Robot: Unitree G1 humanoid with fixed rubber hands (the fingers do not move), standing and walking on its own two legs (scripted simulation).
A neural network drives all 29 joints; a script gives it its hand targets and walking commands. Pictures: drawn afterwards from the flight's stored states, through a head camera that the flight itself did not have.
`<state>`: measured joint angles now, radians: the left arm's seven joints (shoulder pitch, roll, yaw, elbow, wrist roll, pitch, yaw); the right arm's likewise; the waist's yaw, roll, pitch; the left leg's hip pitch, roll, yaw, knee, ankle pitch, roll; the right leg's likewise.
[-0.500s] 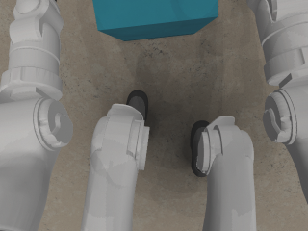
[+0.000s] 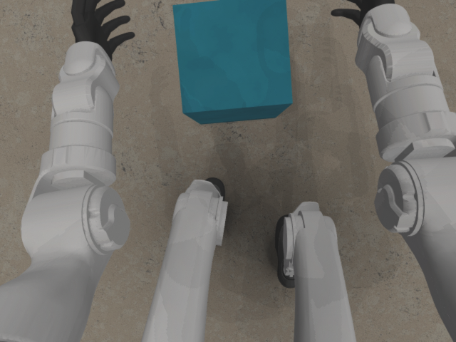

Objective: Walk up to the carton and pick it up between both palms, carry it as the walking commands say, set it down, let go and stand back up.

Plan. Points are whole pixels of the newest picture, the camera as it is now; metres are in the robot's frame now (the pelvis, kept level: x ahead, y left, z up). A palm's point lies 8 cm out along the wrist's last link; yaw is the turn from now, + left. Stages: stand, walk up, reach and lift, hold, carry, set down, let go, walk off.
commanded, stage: set down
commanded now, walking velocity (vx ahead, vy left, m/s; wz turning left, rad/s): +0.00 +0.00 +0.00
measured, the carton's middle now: (234, 72) +0.55 +0.10 -0.38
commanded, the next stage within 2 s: let go in 0.64 s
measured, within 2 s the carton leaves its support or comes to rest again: neither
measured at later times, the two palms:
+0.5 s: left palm out of the picture +0.49 +0.30 +0.04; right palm out of the picture +0.59 -0.08 +0.05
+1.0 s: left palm out of the picture +0.39 +0.30 +0.10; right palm out of the picture +0.46 -0.11 +0.10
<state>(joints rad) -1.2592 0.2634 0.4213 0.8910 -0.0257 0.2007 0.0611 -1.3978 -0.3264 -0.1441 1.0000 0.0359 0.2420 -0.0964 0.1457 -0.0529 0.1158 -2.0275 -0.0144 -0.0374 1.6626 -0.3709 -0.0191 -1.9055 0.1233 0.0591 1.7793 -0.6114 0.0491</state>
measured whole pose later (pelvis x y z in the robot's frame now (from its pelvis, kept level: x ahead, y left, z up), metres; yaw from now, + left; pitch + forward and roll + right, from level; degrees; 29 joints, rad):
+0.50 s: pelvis +0.04 +0.01 +0.14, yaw +0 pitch +43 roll -3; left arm -1.07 0.23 0.42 0.76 0.02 0.20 0.01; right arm -1.21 -0.27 -0.21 0.89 -0.01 0.23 -0.05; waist 0.13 -0.06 0.00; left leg -1.62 -0.01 -0.05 1.11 -0.25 0.00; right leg -1.50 0.09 0.07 1.18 -0.44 0.04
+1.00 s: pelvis +0.05 +0.02 +0.21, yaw +2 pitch +31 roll -2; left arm -0.56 0.22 0.28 0.59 0.12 0.14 -0.11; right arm -0.62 -0.10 -0.20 0.61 -0.13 0.17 -0.11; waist 0.10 -0.03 0.04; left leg -1.16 -0.02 -0.05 0.77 -0.16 0.01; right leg -1.04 0.06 0.08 0.83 -0.33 0.04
